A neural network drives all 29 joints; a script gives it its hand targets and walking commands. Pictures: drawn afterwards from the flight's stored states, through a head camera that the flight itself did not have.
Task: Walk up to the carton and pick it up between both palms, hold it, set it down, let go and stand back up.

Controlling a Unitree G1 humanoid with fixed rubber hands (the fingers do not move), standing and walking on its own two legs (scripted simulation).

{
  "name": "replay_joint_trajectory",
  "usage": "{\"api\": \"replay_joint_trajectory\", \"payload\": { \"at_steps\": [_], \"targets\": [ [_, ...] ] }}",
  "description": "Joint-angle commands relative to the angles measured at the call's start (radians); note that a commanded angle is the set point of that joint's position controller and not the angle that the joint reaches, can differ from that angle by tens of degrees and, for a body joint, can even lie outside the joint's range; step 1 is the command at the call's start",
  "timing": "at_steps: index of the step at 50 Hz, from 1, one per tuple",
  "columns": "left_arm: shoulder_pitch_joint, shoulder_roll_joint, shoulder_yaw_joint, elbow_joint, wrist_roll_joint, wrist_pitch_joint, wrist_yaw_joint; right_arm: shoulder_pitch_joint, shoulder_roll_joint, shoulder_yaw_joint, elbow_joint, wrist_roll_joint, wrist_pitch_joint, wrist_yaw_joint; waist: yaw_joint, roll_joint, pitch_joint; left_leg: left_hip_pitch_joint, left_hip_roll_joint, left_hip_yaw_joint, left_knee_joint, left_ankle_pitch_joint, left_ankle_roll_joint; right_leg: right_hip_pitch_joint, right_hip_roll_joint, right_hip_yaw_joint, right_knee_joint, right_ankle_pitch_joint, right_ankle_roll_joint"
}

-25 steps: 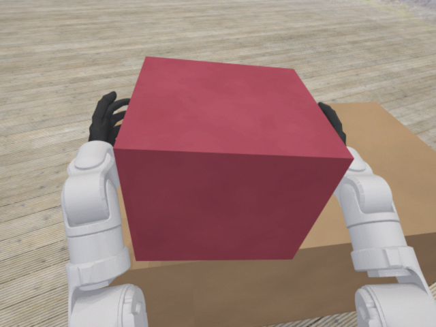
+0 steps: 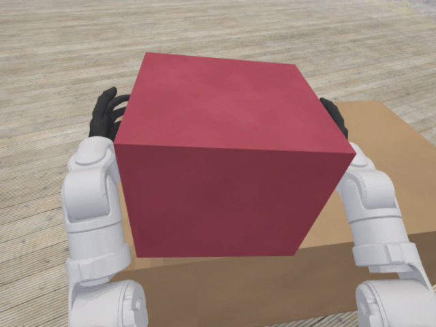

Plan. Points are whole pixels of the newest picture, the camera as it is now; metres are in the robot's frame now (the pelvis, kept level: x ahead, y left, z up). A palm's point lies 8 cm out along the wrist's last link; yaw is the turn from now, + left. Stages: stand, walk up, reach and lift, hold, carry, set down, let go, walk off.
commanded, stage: hold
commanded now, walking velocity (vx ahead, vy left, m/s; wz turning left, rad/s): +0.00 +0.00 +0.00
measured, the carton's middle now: (220, 155) +0.37 +0.00 +0.16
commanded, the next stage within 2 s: none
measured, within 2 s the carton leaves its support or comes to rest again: neither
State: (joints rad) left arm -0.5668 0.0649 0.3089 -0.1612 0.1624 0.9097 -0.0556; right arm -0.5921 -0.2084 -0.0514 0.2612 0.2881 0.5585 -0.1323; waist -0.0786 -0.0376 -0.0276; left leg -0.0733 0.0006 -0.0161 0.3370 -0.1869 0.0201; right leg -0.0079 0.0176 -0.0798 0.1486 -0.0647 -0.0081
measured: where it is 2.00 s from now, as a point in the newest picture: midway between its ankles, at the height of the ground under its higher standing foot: outside the picture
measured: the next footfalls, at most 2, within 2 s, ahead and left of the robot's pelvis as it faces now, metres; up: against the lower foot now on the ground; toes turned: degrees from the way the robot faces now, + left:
none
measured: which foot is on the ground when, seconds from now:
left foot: down 0.00-1.00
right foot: down 0.00-1.00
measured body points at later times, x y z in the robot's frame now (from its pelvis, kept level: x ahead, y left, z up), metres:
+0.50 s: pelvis +0.00 +0.00 +0.00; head -0.03 +0.02 +0.45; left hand +0.36 +0.18 +0.21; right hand +0.36 -0.20 +0.19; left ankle +0.00 +0.10 -0.75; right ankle +0.02 -0.12 -0.75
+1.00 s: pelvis +0.00 -0.01 +0.00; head -0.04 +0.02 +0.45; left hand +0.36 +0.19 +0.22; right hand +0.36 -0.19 +0.20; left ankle +0.00 +0.10 -0.75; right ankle +0.02 -0.12 -0.75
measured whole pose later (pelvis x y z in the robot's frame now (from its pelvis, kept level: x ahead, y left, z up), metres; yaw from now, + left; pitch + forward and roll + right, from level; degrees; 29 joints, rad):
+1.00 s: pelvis +0.00 -0.01 +0.00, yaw +0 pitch -5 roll -2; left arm -0.53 0.06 0.30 -0.19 0.17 0.92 -0.06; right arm -0.57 -0.21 -0.03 0.24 0.30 0.57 -0.14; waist -0.08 -0.04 -0.01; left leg -0.04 0.00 -0.02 0.31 -0.18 0.01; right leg 0.02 0.02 -0.08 0.14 -0.07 -0.01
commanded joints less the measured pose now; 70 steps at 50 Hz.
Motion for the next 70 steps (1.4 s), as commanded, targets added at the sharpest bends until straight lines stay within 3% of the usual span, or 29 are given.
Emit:
{"api": "replay_joint_trajectory", "payload": {
  "at_steps": [1,6,13,23,26,35,46,48,51,57,61,63,65,70],
  "targets": [
    [-0.591,-0.319,-0.466,-0.162,-0.125,-0.054,-0.091,-0.762,0.323,0.263,-0.338,0.078,-0.064,0.068,-0.028,0.083,-0.379,0.060,-0.022,0.003,-0.029,0.331,-0.064,0.166,0.039,0.018,0.028,0.164,-0.015],
    [-0.592,-0.320,-0.451,-0.163,-0.114,-0.054,-0.088,-0.765,0.327,0.264,-0.330,0.081,-0.066,0.074,-0.004,0.075,-0.351,0.029,-0.020,0.008,-0.047,0.313,-0.059,0.171,0.037,0.019,0.032,0.172,-0.016],
    [-0.617,-0.326,-0.458,-0.178,-0.122,-0.075,-0.084,-0.793,0.344,0.262,-0.369,0.069,-0.081,0.076,-0.010,0.067,-0.417,0.037,-0.019,0.013,-0.046,0.306,-0.042,0.198,0.033,0.031,0.038,0.186,-0.008],
    [-0.572,-0.320,-0.457,-0.178,-0.119,-0.079,-0.091,-0.743,0.334,0.276,-0.381,0.061,-0.082,0.071,-0.018,0.062,-0.420,0.061,-0.027,0.007,-0.038,0.334,-0.049,0.211,0.030,0.026,0.040,0.235,-0.005],
    [-0.577,-0.316,-0.469,-0.204,-0.132,-0.085,-0.090,-0.755,0.344,0.287,-0.416,0.074,-0.083,0.066,-0.006,0.065,-0.425,0.060,-0.026,0.001,-0.041,0.360,-0.046,0.231,0.027,0.029,0.047,0.264,0.000],
    [-0.568,-0.309,-0.460,-0.190,-0.120,-0.056,-0.094,-0.726,0.333,0.284,-0.340,0.079,-0.067,0.058,-0.012,0.074,-0.351,0.052,-0.024,0.005,-0.040,0.340,-0.052,0.203,0.025,0.032,0.041,0.242,-0.006],
    [-0.580,-0.320,-0.466,-0.204,-0.135,-0.055,-0.092,-0.767,0.336,0.286,-0.381,0.095,-0.064,0.058,-0.006,0.066,-0.391,0.063,-0.025,0.003,-0.043,0.367,-0.052,0.211,0.028,0.028,0.037,0.248,-0.001],
    [-0.595,-0.314,-0.471,-0.204,-0.138,-0.060,-0.092,-0.775,0.338,0.276,-0.379,0.078,-0.065,0.058,-0.019,0.062,-0.402,0.081,-0.024,0.003,-0.044,0.360,-0.059,0.197,0.030,0.023,0.034,0.236,-0.001],
    [-0.597,-0.319,-0.474,-0.194,-0.138,-0.068,-0.094,-0.775,0.347,0.282,-0.378,0.072,-0.069,0.064,-0.004,0.064,-0.397,0.058,-0.022,0.003,-0.044,0.337,-0.048,0.195,0.026,0.029,0.036,0.218,-0.003],
    [-0.604,-0.303,-0.458,-0.175,-0.126,-0.058,-0.094,-0.760,0.335,0.269,-0.327,0.067,-0.071,0.062,-0.012,0.086,-0.370,0.041,-0.027,0.013,-0.058,0.281,-0.047,0.194,0.021,0.029,0.030,0.172,-0.002],
    [-0.598,-0.311,-0.433,-0.141,-0.116,-0.058,-0.096,-0.779,0.335,0.256,-0.322,0.054,-0.074,0.067,-0.007,0.057,-0.360,0.018,-0.028,0.011,-0.058,0.247,-0.045,0.205,0.022,0.021,0.033,0.154,-0.002],
    [-0.615,-0.321,-0.434,-0.129,-0.116,-0.063,-0.097,-0.789,0.341,0.250,-0.309,0.049,-0.077,0.068,-0.006,0.074,-0.355,0.014,-0.028,0.010,-0.062,0.237,-0.046,0.191,0.024,0.021,0.027,0.130,-0.003],
    [-0.603,-0.318,-0.436,-0.132,-0.116,-0.070,-0.100,-0.779,0.342,0.237,-0.325,0.043,-0.082,0.065,-0.019,0.076,-0.378,0.034,-0.026,0.009,-0.052,0.274,-0.046,0.191,0.025,0.018,0.033,0.174,-0.004],
    [-0.608,-0.314,-0.448,-0.140,-0.118,-0.089,-0.096,-0.773,0.347,0.257,-0.331,0.043,-0.091,0.069,-0.020,0.059,-0.401,0.014,-0.024,0.006,-0.049,0.293,-0.045,0.212,0.020,0.025,0.047,0.206,-0.003]
  ]
}}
